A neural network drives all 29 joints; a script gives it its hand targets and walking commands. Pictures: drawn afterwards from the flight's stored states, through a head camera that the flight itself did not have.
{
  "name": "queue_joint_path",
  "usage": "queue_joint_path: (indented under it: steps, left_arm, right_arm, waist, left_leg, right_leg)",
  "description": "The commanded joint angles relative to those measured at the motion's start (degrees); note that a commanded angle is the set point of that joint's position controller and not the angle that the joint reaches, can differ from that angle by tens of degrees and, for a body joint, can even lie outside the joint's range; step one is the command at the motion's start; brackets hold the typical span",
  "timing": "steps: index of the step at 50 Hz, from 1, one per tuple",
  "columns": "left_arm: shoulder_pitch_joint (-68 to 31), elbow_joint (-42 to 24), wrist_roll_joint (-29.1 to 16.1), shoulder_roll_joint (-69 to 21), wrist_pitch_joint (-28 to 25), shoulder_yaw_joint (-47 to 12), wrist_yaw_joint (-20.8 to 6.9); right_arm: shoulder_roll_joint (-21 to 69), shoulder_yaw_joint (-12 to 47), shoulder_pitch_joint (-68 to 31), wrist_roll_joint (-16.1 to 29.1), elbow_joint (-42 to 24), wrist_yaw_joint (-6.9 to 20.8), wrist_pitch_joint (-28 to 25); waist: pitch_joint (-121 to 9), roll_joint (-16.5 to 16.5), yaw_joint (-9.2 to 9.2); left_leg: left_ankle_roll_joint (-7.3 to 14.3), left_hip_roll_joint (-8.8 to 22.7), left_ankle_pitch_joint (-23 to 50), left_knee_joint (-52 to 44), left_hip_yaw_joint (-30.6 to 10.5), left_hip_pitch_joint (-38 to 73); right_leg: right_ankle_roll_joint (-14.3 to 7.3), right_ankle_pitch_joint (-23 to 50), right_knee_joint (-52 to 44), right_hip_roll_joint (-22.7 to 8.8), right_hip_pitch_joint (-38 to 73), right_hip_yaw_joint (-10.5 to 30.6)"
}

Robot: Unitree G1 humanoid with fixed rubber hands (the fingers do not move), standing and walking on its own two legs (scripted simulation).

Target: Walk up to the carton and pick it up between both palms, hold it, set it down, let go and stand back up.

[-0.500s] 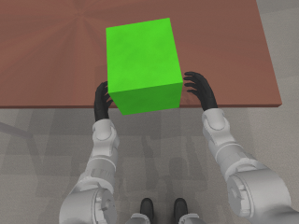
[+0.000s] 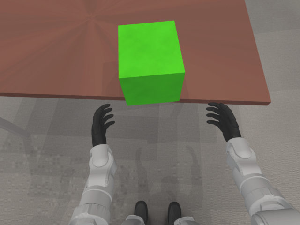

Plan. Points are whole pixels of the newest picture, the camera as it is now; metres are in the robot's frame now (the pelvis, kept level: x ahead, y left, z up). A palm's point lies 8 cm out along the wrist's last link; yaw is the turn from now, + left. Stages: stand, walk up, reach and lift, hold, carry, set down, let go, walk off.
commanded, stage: set down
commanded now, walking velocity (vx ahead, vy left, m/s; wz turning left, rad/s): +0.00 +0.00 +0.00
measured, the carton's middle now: (149, 64) +0.58 +0.04 -0.02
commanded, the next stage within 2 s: none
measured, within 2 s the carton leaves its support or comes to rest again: neither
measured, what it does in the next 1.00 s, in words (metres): stands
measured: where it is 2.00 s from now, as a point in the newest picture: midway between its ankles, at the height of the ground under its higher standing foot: outside the picture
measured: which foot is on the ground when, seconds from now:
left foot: down 0.00-1.00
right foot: down 0.00-1.00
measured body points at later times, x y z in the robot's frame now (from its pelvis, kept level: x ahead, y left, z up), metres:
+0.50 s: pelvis +0.01 +0.00 +0.01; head +0.12 +0.00 +0.44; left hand +0.34 +0.18 -0.01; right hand +0.36 -0.18 -0.02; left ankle +0.06 +0.12 -0.72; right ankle +0.06 -0.07 -0.72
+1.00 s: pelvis +0.02 +0.00 +0.01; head +0.09 +0.00 +0.46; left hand +0.29 +0.18 +0.01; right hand +0.28 -0.20 -0.02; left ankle +0.06 +0.12 -0.72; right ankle +0.06 -0.07 -0.72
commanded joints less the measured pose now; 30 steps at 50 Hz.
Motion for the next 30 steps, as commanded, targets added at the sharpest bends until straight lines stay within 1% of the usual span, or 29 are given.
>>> queue_joint_path:
  steps: [1,2,3,4,5,6,7,8,9,10,11,12,13,14,15,16,17,18,19,20,22,23,24,25,26,27,28,29,30]
  left_arm:
    - [-13.90,-19.03,-8.85,4.86,-0.46,-13.09,2.24]
    - [-8.28,-20.26,-9.37,4.73,0.15,-13.37,2.22]
    - [-8.14,-22.17,-9.09,4.04,0.81,-12.62,2.31]
    - [-11.60,-20.19,-9.83,5.33,1.95,-12.86,2.12]
    - [-9.76,-19.84,-9.66,5.72,2.56,-12.51,1.55]
    - [-11.61,-20.84,-10.25,4.88,3.21,-12.89,1.72]
    - [-11.38,-19.10,-10.02,4.85,4.22,-12.97,1.41]
    - [-15.05,-16.54,-10.31,6.36,4.89,-11.78,1.23]
    - [-11.00,-16.27,-10.18,4.67,5.49,-12.82,0.97]
    - [-9.64,-19.05,-9.37,3.93,5.79,-12.82,1.30]
    - [-11.66,-18.43,-9.92,4.25,6.32,-13.03,1.16]
    - [-9.76,-20.85,-9.83,3.63,6.10,-12.81,1.12]
    - [-10.15,-21.26,-9.07,2.86,6.56,-13.39,1.14]
    - [-3.81,-25.96,-8.57,1.48,6.78,-13.82,1.33]
    - [-3.41,-27.84,-7.48,2.26,6.70,-12.26,1.50]
    - [-7.00,-23.57,-7.62,3.61,6.99,-11.66,0.38]
    - [-1.37,-27.27,-6.85,2.54,6.88,-12.32,0.43]
    - [-3.16,-26.06,-6.98,1.53,7.01,-13.72,0.18]
    - [3.72,-26.73,-4.84,0.49,7.10,-13.44,-0.25]
    - [6.28,-29.23,-4.60,0.37,7.02,-13.10,-0.26]
    - [3.99,-29.48,-5.18,1.61,7.10,-13.61,-1.08]
    - [9.83,-33.13,-4.64,0.67,6.24,-14.26,-0.93]
    - [16.51,-38.14,-4.55,-0.70,6.01,-16.29,-0.84]
    - [12.19,-35.87,-5.70,-0.26,6.19,-17.00,-1.25]
    - [10.82,-34.45,-4.90,-0.19,6.29,-17.05,-1.17]
    - [13.82,-35.26,-5.14,0.18,6.43,-17.21,-1.35]
    - [7.49,-33.60,-5.32,1.69,5.92,-16.82,-1.26]
    - [12.90,-37.27,-5.39,1.87,5.78,-17.23,-0.54]
    - [14.51,-38.70,-6.04,2.18,5.25,-17.02,-0.50]
  right_arm:
    - [-15.80,-1.98,-19.67,2.26,-22.08,2.97,-1.31]
    - [-15.19,-0.56,-13.84,3.08,-23.30,3.12,-0.70]
    - [-14.88,0.60,-12.92,3.80,-24.33,2.98,-0.87]
    - [-16.49,-0.99,-17.37,3.63,-25.14,3.00,-0.39]
    - [-15.62,-0.11,-14.08,3.15,-26.42,2.70,0.19]
    - [-16.19,-0.39,-16.51,4.21,-26.42,2.92,0.22]
    - [-15.38,-0.16,-15.32,4.29,-26.22,2.72,0.99]
    - [-15.77,-0.42,-18.40,3.87,-25.49,2.56,1.86]
    - [-15.60,-0.67,-13.24,4.44,-23.55,2.64,2.47]
    - [-15.95,-0.37,-11.77,4.45,-23.04,2.78,2.68]
    - [-16.92,-1.38,-13.50,3.82,-21.19,3.03,3.23]
    - [-16.94,-2.06,-12.37,3.83,-23.00,2.86,2.67]
    - [-16.42,-2.36,-11.79,3.66,-22.35,2.73,2.57]
    - [-16.07,-0.65,-5.33,4.66,-24.35,2.75,1.70]
    - [-16.96,-0.58,-4.67,4.80,-26.18,2.48,1.49]
    - [-16.85,-0.65,-8.55,3.64,-23.27,2.16,1.41]
    - [-16.39,0.36,-3.50,4.66,-24.97,2.23,0.64]
    - [-16.70,0.11,-5.71,4.47,-22.34,2.47,0.27]
    - [-15.02,1.69,1.00,4.98,-22.55,2.37,-0.53]
    - [-15.95,1.80,2.06,6.37,-24.81,2.26,-1.55]
    - [-16.13,1.86,1.79,5.38,-24.39,2.25,-1.72]
    - [-14.68,3.23,7.11,5.41,-27.52,1.98,-3.22]
    - [-15.27,3.90,12.30,6.14,-29.43,2.30,-4.30]
    - [-16.26,3.78,8.26,6.24,-29.29,2.37,-4.37]
    - [-17.09,1.45,8.06,5.83,-27.35,2.85,-3.98]
    - [-15.57,2.42,11.83,5.90,-29.29,2.97,-3.84]
    - [-14.95,1.33,5.15,5.11,-30.24,2.88,-4.20]
    - [-15.05,2.14,11.00,5.53,-31.85,3.29,-4.52]
    - [-14.90,1.98,13.64,5.58,-33.13,3.37,-4.69]
  waist:
    - [-49.98,-3.42,0.65]
    - [-48.68,-4.70,0.31]
    - [-49.71,-3.80,0.62]
    - [-47.59,-4.30,-0.07]
    - [-47.27,-4.89,-0.41]
    - [-46.56,-3.93,-0.86]
    - [-43.64,-4.74,-0.76]
    - [-43.29,-4.82,-1.06]
    - [-41.09,-5.44,-1.77]
    - [-41.14,-4.13,-1.22]
    - [-39.02,-4.12,-1.36]
    - [-39.17,-5.12,-1.70]
    - [-39.80,-3.98,-2.21]
    - [-40.91,-4.24,-2.29]
    - [-42.37,-3.75,-1.30]
    - [-39.68,-4.63,-2.42]
    - [-39.26,-3.90,-2.34]
    - [-36.87,-3.33,-3.40]
    - [-33.92,-2.93,-2.60]
    - [-35.32,-2.64,-2.09]
    - [-32.50,-2.23,-3.30]
    - [-32.35,-2.65,-2.61]
    - [-32.42,-2.12,-2.92]
    - [-31.76,-1.99,-3.62]
    - [-30.41,-0.50,-3.81]
    - [-29.99,-1.05,-3.40]
    - [-30.59,0.19,-2.70]
    - [-29.17,-0.56,-2.28]
    - [-30.23,-1.34,-2.64]
  left_leg:
    - [-3.35,2.25,-1.46,3.78,-1.99,25.46]
    - [-3.31,2.17,1.05,3.81,-2.36,27.02]
    - [-3.36,2.41,2.58,3.58,-2.81,27.19]
    - [-3.21,2.21,0.06,3.36,-2.62,26.59]
    - [-2.96,1.85,-0.46,3.21,-2.40,25.37]
    - [-3.04,1.79,-2.01,2.47,-2.56,25.03]
    - [-3.01,1.96,-2.32,2.08,-2.93,24.18]
    - [-2.37,1.50,-4.69,2.01,-1.76,22.38]
    - [-2.53,1.70,-5.36,0.84,-2.78,24.07]
    - [-2.89,2.34,-4.45,0.43,-3.10,26.61]
    - [-2.93,2.32,-7.31,-0.30,-3.21,26.12]
    - [-2.86,2.37,-5.98,-0.66,-3.07,27.74]
    - [-3.00,2.72,-4.58,-0.37,-3.46,28.68]
    - [-3.07,3.03,-0.24,0.12,-4.06,30.81]
    - [-3.16,2.57,2.28,-0.02,-3.47,31.13]
    - [-2.60,1.77,0.00,0.00,-2.93,27.22]
    - [-2.83,2.14,3.20,-0.71,-3.59,28.77]
    - [-2.64,2.14,3.47,-1.01,-3.62,29.11]
    - [-2.76,2.48,5.47,-1.12,-4.59,30.44]
    - [-2.74,2.41,8.79,-1.04,-4.39,32.51]
    - [-2.49,1.98,6.42,-1.49,-4.70,29.95]
    - [-2.57,2.03,8.01,-1.53,-4.60,31.34]
    - [-2.93,2.31,11.85,-1.17,-5.32,34.01]
    - [-2.53,1.93,10.66,-1.11,-5.23,32.34]
    - [-2.80,2.40,8.85,-1.69,-5.35,33.53]
    - [-2.75,2.28,8.17,-1.62,-4.98,35.50]
    - [-2.60,1.36,4.26,-1.26,-3.99,33.16]
    - [-2.46,1.90,4.20,-1.82,-4.76,35.46]
    - [-2.64,2.09,3.92,-1.32,-4.44,35.79]
  right_leg:
    - [2.57,-8.34,-0.41,-0.17,40.05,6.02]
    - [2.86,-6.40,-0.81,-0.42,42.42,6.88]
    - [3.11,-3.78,0.28,-0.25,43.16,6.57]
    - [3.39,-6.01,-0.53,-0.46,41.93,6.71]
    - [3.78,-6.86,-0.64,-1.29,43.86,7.81]
    - [3.77,-8.02,-0.93,-1.25,42.83,6.98]
    - [3.98,-8.85,-1.35,-1.84,43.56,8.08]
    - [4.15,-10.76,-1.70,-2.25,43.10,8.73]
    - [4.13,-12.04,-2.98,-2.34,43.40,8.72]
    - [4.11,-10.86,-2.52,-2.18,43.32,8.27]
    - [4.03,-13.46,-2.93,-2.05,41.08,7.86]
    - [3.89,-11.51,-3.32,-1.91,41.77,7.42]
    - [3.81,-9.91,-3.03,-1.84,41.34,7.29]
    - [4.00,-3.79,-1.75,-1.24,44.56,7.25]
    - [4.19,-0.74,-1.78,-1.39,45.89,7.24]
    - [4.38,-0.44,-1.53,-1.96,45.34,8.26]
    - [4.36,5.97,-1.05,-1.29,47.38,7.04]
    - [4.06,6.98,-1.09,-0.96,46.02,6.53]
    - [3.95,9.34,-1.22,-1.21,47.90,7.08]
    - [3.99,14.32,-0.90,-0.66,48.92,5.62]
    - [4.09,11.68,-1.46,-1.11,47.35,6.55]
    - [4.20,14.38,-1.24,-0.91,49.48,5.93]
    - [3.71,18.81,-1.07,-0.31,49.53,5.50]
    - [3.77,17.83,-0.95,-0.45,46.98,5.20]
    - [3.04,13.33,-1.49,0.03,44.75,4.05]
    - [2.91,11.44,-3.18,-0.74,45.62,5.43]
    - [2.43,5.00,-3.41,-0.73,42.33,5.09]
    - [2.67,4.65,-3.47,-0.67,42.81,4.91]
    - [2.49,5.41,-3.90,-1.15,43.96,5.67]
